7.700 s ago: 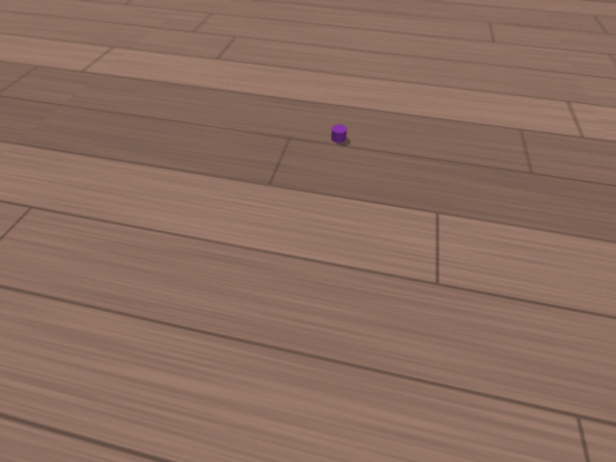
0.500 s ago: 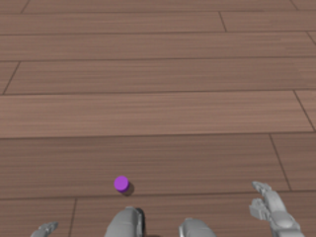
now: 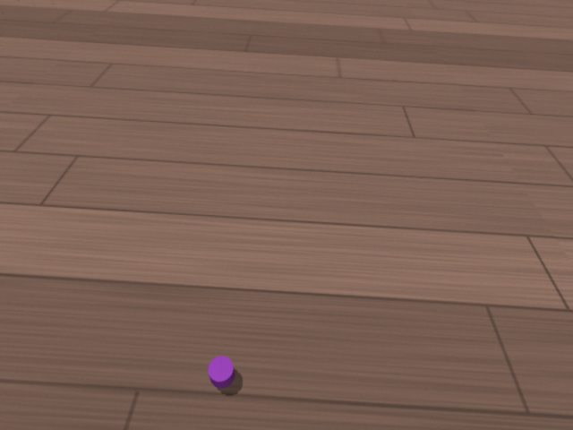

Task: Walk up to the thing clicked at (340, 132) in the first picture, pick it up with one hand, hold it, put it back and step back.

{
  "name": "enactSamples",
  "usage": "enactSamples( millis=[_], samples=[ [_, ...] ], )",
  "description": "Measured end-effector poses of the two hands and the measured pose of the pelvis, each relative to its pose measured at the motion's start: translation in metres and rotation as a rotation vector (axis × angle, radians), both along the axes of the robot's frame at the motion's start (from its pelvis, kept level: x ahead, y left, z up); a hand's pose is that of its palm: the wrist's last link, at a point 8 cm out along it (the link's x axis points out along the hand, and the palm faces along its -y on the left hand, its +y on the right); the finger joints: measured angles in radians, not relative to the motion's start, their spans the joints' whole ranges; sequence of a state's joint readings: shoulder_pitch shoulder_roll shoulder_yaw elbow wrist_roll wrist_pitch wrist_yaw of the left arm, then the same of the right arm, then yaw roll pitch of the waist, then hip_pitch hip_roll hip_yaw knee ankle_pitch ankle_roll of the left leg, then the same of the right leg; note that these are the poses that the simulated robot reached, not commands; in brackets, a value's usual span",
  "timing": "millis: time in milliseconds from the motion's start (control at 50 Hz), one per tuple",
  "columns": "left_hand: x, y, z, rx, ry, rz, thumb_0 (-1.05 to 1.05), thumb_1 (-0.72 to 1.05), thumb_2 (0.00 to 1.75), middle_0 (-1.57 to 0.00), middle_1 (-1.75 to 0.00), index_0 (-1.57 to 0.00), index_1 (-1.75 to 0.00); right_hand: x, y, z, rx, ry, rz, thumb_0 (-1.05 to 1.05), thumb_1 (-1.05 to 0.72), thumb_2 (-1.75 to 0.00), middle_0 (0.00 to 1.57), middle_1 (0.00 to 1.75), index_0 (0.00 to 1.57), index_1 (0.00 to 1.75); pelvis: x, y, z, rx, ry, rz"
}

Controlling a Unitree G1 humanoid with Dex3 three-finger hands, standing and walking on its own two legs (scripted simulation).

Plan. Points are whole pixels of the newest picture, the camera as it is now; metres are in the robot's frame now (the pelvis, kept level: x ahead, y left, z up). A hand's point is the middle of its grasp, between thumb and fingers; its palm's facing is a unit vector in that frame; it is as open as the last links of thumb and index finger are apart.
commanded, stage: walk up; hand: left
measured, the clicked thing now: (221, 372) +0.46 +0.18 -0.73
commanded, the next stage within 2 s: none
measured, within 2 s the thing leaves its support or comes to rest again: neither
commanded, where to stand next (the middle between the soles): +0.05 -0.02 m, yaw -4 degrees
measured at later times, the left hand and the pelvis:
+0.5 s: hand out of the picture +0.11 +0.27 -0.15, palm faces +0.01 -0.88 -0.47, open 7.4 cm; pelvis -0.01 +0.00 -0.03, yaw +2 degrees
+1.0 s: hand out of the picture +0.05 +0.28 -0.16, palm faces -0.13 -0.94 -0.31, open 7.4 cm; pelvis -0.01 +0.01 +0.01, yaw -3 degrees
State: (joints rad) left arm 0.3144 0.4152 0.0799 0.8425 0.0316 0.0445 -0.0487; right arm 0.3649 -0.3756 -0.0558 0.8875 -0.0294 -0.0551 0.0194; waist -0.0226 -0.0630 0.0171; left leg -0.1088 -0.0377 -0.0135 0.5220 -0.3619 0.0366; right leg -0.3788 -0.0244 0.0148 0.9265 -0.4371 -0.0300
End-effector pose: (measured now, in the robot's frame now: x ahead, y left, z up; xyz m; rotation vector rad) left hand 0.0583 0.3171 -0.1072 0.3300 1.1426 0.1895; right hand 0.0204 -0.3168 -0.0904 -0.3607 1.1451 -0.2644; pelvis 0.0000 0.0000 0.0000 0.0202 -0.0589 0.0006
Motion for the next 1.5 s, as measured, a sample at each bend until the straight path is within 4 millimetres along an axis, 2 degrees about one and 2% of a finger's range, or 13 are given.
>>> enactSamples(
  millis=[140, 260, 400, 520, 660, 740, 860, 960, 1040, 1120, 1220, 1380, 1500],
  samples=[
    [0.025, -0.007, 0.005, -0.017, -0.03, -0.024, 0.01, 0.9, 0.89, -0.21, -0.3, -0.21, -0.3, 0.013, -0.011, 0.013, -0.02, 0.004, 0.017, 0.0, -0.9, -0.9, 0.21, 0.3, 0.21, 0.3, 0.015, -0.009, 0.006, -0.009, -0.02, -0.01],
    [0.045, -0.023, -0.008, 0.053, -0.002, -0.006, 0.01, 0.9, 0.89, -0.21, -0.3, -0.21, -0.3, 0.049, -0.03, -0.025, 0.015, 0.022, -0.015, 0.0, -0.9, -0.9, 0.21, 0.3, 0.21, 0.3, 0.029, -0.024, -0.017, -0.012, -0.017, -0.029],
    [0.047, -0.03, -0.003, 0.091, -0.037, -0.016, 0.0, 0.9, 0.89, -0.21, -0.3, -0.21, -0.3, 0.073, -0.012, -0.057, 0.067, 0.057, 0.041, 0.0, -0.9, -0.9, 0.2, 0.3, 0.21, 0.3, 0.004, -0.016, -0.024, -0.028, -0.01, 0.006],
    [0.035, 0.004, -0.004, 0.138, -0.079, 0.003, 0.0, 0.9, 0.89, -0.21, -0.3, -0.21, -0.3, 0.048, 0.007, -0.065, 0.071, 0.095, 0.065, 0.0, -0.9, -0.9, 0.21, 0.3, 0.21, 0.3, -0.016, 0.003, -0.034, -0.033, 0.001, 0.038],
    [0.013, 0.044, -0.023, 0.094, -0.075, 0.049, 0.0, 0.9, 0.89, -0.21, -0.3, -0.21, -0.3, -0.017, 0.026, -0.043, -0.001, 0.137, 0.019, 0.0, -0.9, -0.9, 0.21, 0.3, 0.21, 0.3, -0.037, 0.03, -0.036, -0.035, -0.021, 0.032],
    [-0.006, 0.048, -0.023, 0.04, -0.015, 0.068, 0.01, 0.9, 0.89, -0.21, -0.3, -0.21, -0.3, -0.04, 0.031, -0.012, -0.048, 0.17, 0.001, 0.0, -0.9, -0.9, 0.21, 0.3, 0.21, 0.3, -0.04, 0.03, -0.015, -0.047, 0.014, 0.043],
    [-0.042, 0.038, -0.026, -0.017, 0.137, 0.019, 0.01, 0.9, 0.89, -0.21, -0.3, -0.2, -0.3, -0.04, 0.014, 0.026, -0.106, 0.089, -0.03, 0.0, -0.9, -0.9, 0.21, 0.3, 0.21, 0.3, -0.031, 0.027, 0.002, -0.045, 0.034, -0.011],
    [-0.028, 0.02, -0.021, -0.033, 0.167, -0.038, 0.01, 0.9, 0.89, -0.21, -0.3, -0.21, -0.3, -0.039, -0.009, 0.038, -0.124, 0.043, -0.06, 0.0, -0.9, -0.9, 0.21, 0.3, 0.21, 0.3, -0.015, 0.013, 0.007, -0.043, 0.022, -0.042],
    [0.015, -0.004, -0.012, -0.03, 0.089, -0.093, 0.01, 0.9, 0.89, -0.21, -0.3, -0.21, -0.3, -0.038, -0.03, 0.027, -0.097, 0.06, -0.071, 0.0, -0.9, -0.9, 0.21, 0.3, 0.21, 0.3, -0.002, -0.004, 0.004, -0.035, 0.007, -0.062],
    [0.057, -0.028, -0.006, 0.02, -0.015, -0.121, 0.01, 0.9, 0.89, -0.21, -0.3, -0.21, -0.3, -0.025, -0.051, -0.008, -0.052, 0.076, -0.087, 0.0, -0.9, -0.9, 0.21, 0.3, 0.21, 0.3, 0.011, -0.025, -0.013, -0.033, -0.009, -0.067],
    [0.084, -0.055, 0.01, 0.059, -0.077, -0.14, 0.0, 0.9, 0.89, -0.21, -0.3, -0.21, -0.3, 0.004, -0.042, -0.039, 0.033, 0.081, -0.108, 0.0, -0.9, -0.9, 0.2, 0.3, 0.21, 0.3, 0.003, -0.034, -0.013, -0.016, -0.01, -0.068],
    [0.092, -0.059, 0.023, 0.104, -0.168, -0.137, 0.0, 0.9, 0.89, -0.21, -0.3, -0.21, -0.3, 0.008, -0.022, -0.06, 0.083, 0.085, -0.031, 0.0, -0.9, -0.9, 0.21, 0.3, 0.21, 0.3, -0.027, -0.028, -0.018, -0.017, 0.011, -0.034],
    [0.056, -0.031, 0.012, 0.114, -0.212, -0.091, 0.0, 0.9, 0.89, -0.21, -0.3, -0.21, -0.3, -0.016, -0.014, -0.06, 0.041, 0.121, 0.028, 0.0, -0.9, -0.9, 0.21, 0.3, 0.21, 0.3, -0.057, -0.013, -0.03, -0.022, 0.004, 0.024]
  ],
)
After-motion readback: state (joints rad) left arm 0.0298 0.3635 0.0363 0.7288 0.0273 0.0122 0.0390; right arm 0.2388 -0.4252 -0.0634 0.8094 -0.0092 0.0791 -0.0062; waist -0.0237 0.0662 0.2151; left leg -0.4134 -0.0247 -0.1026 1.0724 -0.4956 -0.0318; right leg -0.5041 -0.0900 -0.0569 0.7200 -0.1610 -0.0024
